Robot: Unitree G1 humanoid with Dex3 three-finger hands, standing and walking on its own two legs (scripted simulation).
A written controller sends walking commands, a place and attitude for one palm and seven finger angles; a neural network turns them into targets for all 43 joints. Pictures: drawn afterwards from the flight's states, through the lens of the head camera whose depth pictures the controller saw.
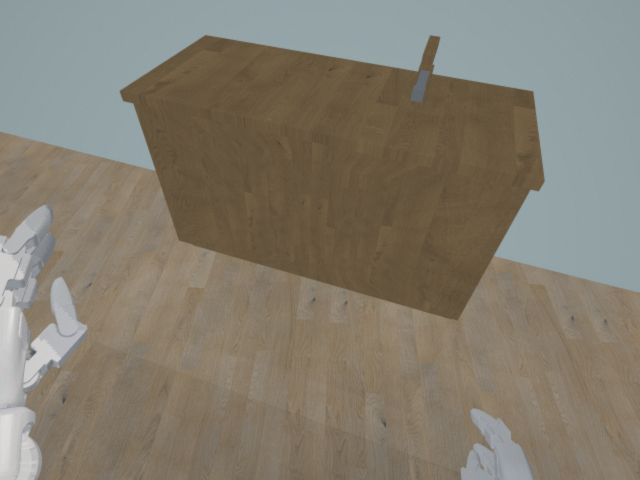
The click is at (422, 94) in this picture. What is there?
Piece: tap's lever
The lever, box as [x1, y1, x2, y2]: [411, 85, 425, 102]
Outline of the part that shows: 414,85 411,100 421,102 425,87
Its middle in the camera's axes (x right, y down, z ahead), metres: +0.23 -0.35 +0.93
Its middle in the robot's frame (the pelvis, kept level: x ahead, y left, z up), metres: +0.95 -0.17 +0.05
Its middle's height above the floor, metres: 0.82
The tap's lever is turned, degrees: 0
